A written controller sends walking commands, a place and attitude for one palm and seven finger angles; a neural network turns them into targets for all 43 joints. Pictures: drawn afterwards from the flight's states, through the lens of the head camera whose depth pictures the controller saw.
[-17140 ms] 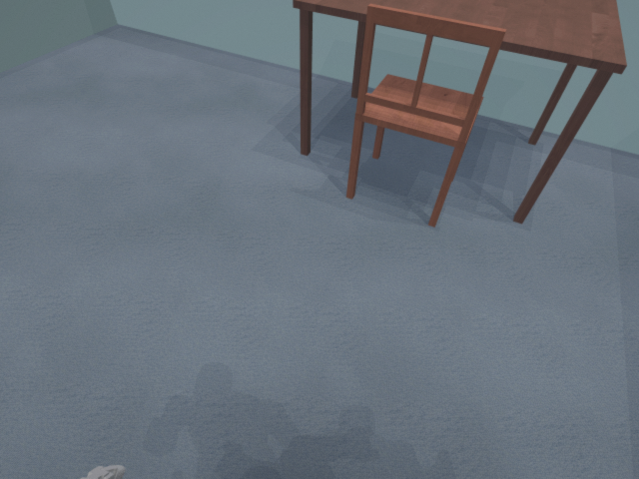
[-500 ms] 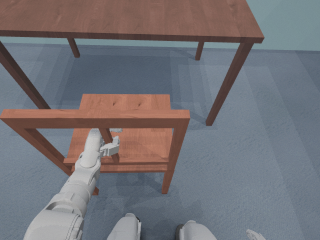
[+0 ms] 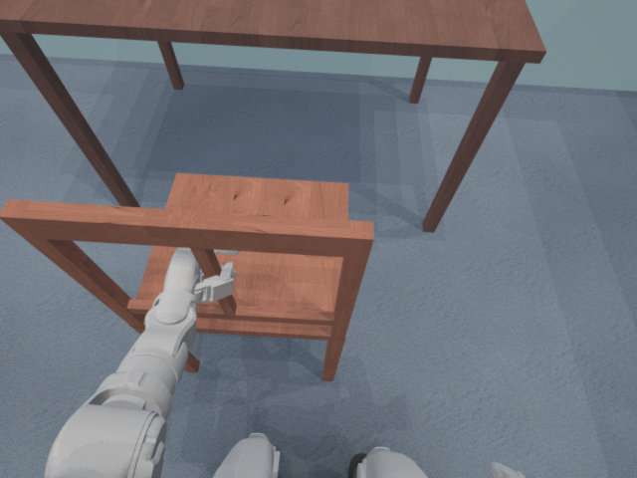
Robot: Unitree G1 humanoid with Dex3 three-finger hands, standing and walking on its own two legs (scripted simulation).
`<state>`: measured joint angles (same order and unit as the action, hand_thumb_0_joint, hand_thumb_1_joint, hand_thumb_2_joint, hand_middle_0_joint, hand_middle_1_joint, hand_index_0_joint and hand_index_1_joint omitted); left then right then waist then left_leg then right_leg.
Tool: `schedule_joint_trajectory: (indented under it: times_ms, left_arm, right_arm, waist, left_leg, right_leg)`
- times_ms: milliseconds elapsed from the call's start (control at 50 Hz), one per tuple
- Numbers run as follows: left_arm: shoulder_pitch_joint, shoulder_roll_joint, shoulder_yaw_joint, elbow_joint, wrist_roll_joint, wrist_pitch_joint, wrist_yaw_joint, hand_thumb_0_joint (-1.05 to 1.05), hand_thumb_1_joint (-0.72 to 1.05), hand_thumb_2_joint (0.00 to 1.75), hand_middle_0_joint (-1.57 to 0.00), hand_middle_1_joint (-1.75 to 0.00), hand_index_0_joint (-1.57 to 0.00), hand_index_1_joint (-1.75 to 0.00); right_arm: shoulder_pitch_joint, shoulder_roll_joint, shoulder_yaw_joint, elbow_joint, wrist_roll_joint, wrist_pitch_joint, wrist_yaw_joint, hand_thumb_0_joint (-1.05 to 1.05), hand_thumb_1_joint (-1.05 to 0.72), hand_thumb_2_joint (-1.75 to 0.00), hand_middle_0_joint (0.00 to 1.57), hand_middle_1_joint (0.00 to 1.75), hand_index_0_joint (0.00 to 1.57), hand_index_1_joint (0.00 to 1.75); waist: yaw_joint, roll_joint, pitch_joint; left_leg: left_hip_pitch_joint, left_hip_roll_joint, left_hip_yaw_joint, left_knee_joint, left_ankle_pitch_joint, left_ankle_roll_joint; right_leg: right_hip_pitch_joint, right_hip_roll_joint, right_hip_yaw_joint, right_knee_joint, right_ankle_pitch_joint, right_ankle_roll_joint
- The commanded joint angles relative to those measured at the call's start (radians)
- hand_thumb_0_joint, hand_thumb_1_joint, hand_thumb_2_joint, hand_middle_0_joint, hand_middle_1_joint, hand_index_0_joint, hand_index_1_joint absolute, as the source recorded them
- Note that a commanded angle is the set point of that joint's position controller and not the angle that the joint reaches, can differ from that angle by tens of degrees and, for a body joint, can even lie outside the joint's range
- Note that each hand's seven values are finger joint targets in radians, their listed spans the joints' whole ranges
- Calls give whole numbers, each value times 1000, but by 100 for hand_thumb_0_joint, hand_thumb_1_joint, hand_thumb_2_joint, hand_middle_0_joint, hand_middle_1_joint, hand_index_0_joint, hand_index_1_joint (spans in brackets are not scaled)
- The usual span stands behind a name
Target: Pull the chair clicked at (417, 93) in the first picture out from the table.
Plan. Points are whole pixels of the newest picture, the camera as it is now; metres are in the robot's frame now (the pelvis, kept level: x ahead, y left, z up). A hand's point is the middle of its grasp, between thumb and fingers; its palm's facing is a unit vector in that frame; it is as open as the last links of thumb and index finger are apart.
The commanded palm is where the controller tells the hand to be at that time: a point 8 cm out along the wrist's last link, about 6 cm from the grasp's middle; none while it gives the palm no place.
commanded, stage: step backward, pulling the chair out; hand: left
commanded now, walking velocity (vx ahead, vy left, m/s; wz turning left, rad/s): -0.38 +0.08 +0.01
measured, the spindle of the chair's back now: (217, 281) +0.38 +0.18 -0.10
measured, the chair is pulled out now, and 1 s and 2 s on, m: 0.34 0.54 0.60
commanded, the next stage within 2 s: stop walking, hand still on the chair in 0.86 s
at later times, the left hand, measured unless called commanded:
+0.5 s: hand (220, 348) +0.27 +0.15 -0.06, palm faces +0.03 -0.98 -0.19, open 5.1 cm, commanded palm +0.27 +0.20 -0.06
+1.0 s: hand (198, 430) +0.17 +0.16 -0.06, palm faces +0.06 -0.98 -0.18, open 5.1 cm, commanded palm +0.15 +0.20 -0.04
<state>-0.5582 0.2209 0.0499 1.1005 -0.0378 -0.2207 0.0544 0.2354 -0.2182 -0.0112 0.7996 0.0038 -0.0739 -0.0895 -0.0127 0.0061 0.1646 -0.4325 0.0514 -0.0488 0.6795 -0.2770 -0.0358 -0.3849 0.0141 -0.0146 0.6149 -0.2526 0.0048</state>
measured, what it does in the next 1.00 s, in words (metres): walks backwards: left foot, then left foot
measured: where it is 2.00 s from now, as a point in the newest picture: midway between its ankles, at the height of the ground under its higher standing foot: outside the picture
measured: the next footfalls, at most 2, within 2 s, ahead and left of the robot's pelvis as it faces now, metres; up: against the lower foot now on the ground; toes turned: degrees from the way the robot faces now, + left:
left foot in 0.24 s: -0.01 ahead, +0.15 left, +0.00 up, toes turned +1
left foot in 0.68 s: -0.09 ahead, +0.13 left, +0.00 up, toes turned +0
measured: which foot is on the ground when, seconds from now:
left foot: down 0.00-0.08, up 0.10-0.22, down 0.24-0.52, up 0.54-0.66, down 0.68-1.00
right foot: down 0.00-0.74, up 0.76-0.88, down 0.90-1.00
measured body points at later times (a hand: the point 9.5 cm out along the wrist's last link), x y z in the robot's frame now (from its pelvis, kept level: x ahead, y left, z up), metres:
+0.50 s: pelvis -0.10 -0.01 +0.00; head -0.02 +0.00 +0.44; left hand +0.26 +0.20 -0.04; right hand -0.02 -0.26 -0.13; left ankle -0.05 +0.15 -0.72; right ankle -0.02 -0.13 -0.72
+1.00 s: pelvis -0.19 -0.01 +0.00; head -0.12 -0.01 +0.45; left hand +0.16 +0.21 -0.04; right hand -0.13 -0.26 -0.13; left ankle -0.13 +0.13 -0.72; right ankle -0.13 -0.13 -0.72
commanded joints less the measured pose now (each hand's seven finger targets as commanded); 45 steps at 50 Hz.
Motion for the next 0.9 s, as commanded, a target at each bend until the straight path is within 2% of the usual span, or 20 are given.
schedule_joint_trajectory:
  times_ms: [0, 20, 60, 100, 200, 240, 280, 300, 380, 460, 500, 540, 620, 660, 700, 720, 740, 780, 840, 880]
  left_arm:
    - [-371, 178, 41, -170, 33, -84, 22, 0, 90, 90, -50, -145, -50, -145]
    - [-360, 218, 66, -172, 31, -87, 30, 0, 90, 90, -50, -145, -50, -145]
    - [-314, 267, 85, -145, 25, -70, 39, 0, 90, 90, -50, -145, -50, -145]
    - [-292, 232, 82, -126, 25, -44, 43, 0, 90, 90, -50, -145, -50, -145]
    - [-296, 185, 49, -173, 4, -14, 39, 0, 90, 90, -50, -145, -50, -145]
    - [-309, 155, 26, -183, -3, -19, 34, 0, 90, 90, -50, -145, -50, -145]
    - [-382, 109, -11, -253, 5, -38, 26, 0, 90, 90, -50, -145, -50, -145]
    - [-373, 111, -2, -241, 8, -40, 26, 0, 90, 90, -50, -145, -50, -145]
    - [-380, 106, -1, -229, 21, -62, 22, 0, 90, 90, -50, -145, -50, -145]
    - [-339, 194, 46, -185, 21, -75, 33, 0, 90, 90, -50, -145, -50, -145]
    - [-328, 235, 61, -166, 23, -82, 45, 0, 90, 90, -50, -145, -50, -145]
    - [-275, 259, 80, -127, 20, -65, 54, 0, 90, 90, -50, -145, -50, -145]
    - [-296, 196, 55, -132, 11, -44, 40, 0, 90, 90, -50, -145, -50, -145]
    - [-278, 171, 36, -110, 1, -37, 36, 0, 90, 90, -50, -145, -50, -145]
    - [-319, 124, 4, -156, -4, -52, 23, 0, 90, 90, -50, -145, -50, -145]
    - [-376, 116, 6, -191, -4, -49, 22, 0, 90, 90, -50, -145, -50, -145]
    - [-393, 142, 22, -223, -18, -49, 23, 0, 90, 90, -50, -145, -50, -145]
    - [-379, 105, 1, -170, -18, -29, 14, 0, 90, 90, -50, -145, -50, -145]
    - [-373, 137, 5, -135, -2, -33, 9, 0, 90, 90, -50, -145, -50, -145]
    - [-336, 150, 15, -118, 15, -41, 7, 0, 90, 90, -50, -145, -50, -145]
  right_arm:
    - [75, -179, -69, -45, 10, -21, -4, 0, -90, -90, 20, 30, 20, 30]
    - [73, -171, -71, -58, 19, -18, -12, 0, -90, -90, 20, 30, 20, 30]
    - [27, -168, -66, -77, 27, -17, -20, 0, -90, -90, 20, 30, 20, 30]
    - [0, -161, -46, -78, 19, -20, -20, 0, -90, -90, 20, 30, 20, 30]
    - [52, -183, -38, -66, 23, -12, -40, 0, -90, -90, 20, 30, 20, 30]
    - [55, -217, -61, -96, 25, -2, -47, 0, -90, -90, 20, 30, 20, 30]
    - [21, -183, -49, -128, 10, 7, -37, 0, -90, -90, 20, 30, 20, 30]
    - [25, -174, -50, -128, 5, 7, -34, 0, -90, -90, 20, 30, 20, 30]
    - [72, -175, -63, -101, 0, -4, -14, 0, -90, -90, 20, 30, 20, 30]
    - [71, -176, -70, -92, 19, -3, -22, 0, -90, -90, 20, 30, 20, 30]
    - [65, -161, -67, -84, 25, -12, -25, 0, -90, -90, 20, 30, 20, 30]
    - [48, -176, -63, -74, 22, -14, -26, 0, -90, -90, 20, 30, 20, 30]
    - [72, -171, -29, -56, 25, -24, -25, 0, -90, -90, 20, 30, 20, 30]
    - [97, -197, -31, -59, 29, -23, -39, 0, -90, -90, 20, 30, 20, 30]
    - [60, -195, -36, -102, 26, -23, -37, 0, -90, -90, 20, 30, 20, 30]
    - [33, -187, -35, -121, 21, -23, -35, 0, -90, -90, 20, 30, 20, 30]
    - [48, -184, -42, -114, 17, -18, -43, 0, -90, -90, 20, 30, 20, 30]
    - [78, -190, -50, -92, 18, -17, -30, 0, -90, -90, 20, 30, 20, 30]
    - [112, -204, -52, -62, 12, -28, -18, 0, -90, -90, 20, 30, 20, 30]
    - [99, -195, -46, -59, 13, -28, -12, 0, -90, -90, 20, 30, 20, 30]
  waist:
    - [-46, 90, -502]
    - [-50, -18, -530]
    - [-23, -75, -511]
    - [0, -80, -476]
    - [-31, -146, -486]
    - [-27, -45, -425]
    - [-18, 206, -436]
    - [-14, 220, -429]
    - [-36, 140, -456]
    - [-35, 48, -467]
    - [-32, -94, -457]
    - [-5, -120, -450]
    - [-23, -199, -432]
    - [-29, -98, -387]
    - [-7, 199, -389]
    - [5, 240, -389]
    - [-4, 219, -412]
    - [-4, 99, -391]
    - [-19, 197, -372]
    - [-17, 185, -387]
  left_leg:
    - [219, 169, -98, -23, 575, 53]
    - [140, 109, -45, 18, 374, 21]
    - [11, -3, -27, 215, -185, -20]
    - [-38, 2, -87, 277, -258, -11]
    - [131, 34, -25, -177, 22, 11]
    - [176, 128, -77, -215, 242, 62]
    - [109, 213, -148, -259, 292, 110]
    - [116, 235, -164, -245, 364, 125]
    - [264, 220, -120, -96, 647, 101]
    - [77, 134, -31, -68, 192, 40]
    - [85, 5, 41, 67, -162, 2]
    - [72, -31, 1, 225, -249, -1]
    - [130, -18, 7, 3, -189, 8]
    - [160, 43, -32, -269, -107, 46]
    - [73, 220, -180, -348, -65, 130]
    - [21, 285, -252, -351, -25, 164]
    - [76, 307, -259, -309, 153, 194]
    - [221, 275, -188, -179, 453, 173]
    - [323, 240, -158, -128, 554, 132]
    - [289, 207, -119, -91, 525, 99]
  right_leg:
    - [212, -98, 99, -115, 377, -21]
    - [276, -178, 175, -125, 489, -44]
    - [271, -359, 330, -194, 532, -138]
    - [253, -385, 298, -188, 430, -160]
    - [250, -256, 156, -122, 395, -46]
    - [149, -124, 78, -110, 207, 16]
    - [145, -63, 15, 83, 39, 18]
    - [121, -53, 15, 117, -36, 12]
    - [118, -61, 47, -28, 172, -4]
    - [198, -143, 142, -83, 227, -32]
    - [88, -275, 281, -273, 4, -71]
    - [63, -337, 332, -353, -116, -116]
    - [88, -282, 197, -275, 38, -65]
    - [51, -184, 119, -205, -52, -9]
    - [68, -54, 11, 81, -134, 21]
    - [85, -38, 13, 222, -129, 13]
    - [79, -38, 31, 267, -128, 17]
    - [23, -36, 35, 117, -153, 11]
    - [53, -34, 22, -103, -23, 8]
    - [122, -63, 47, -176, 163, -3]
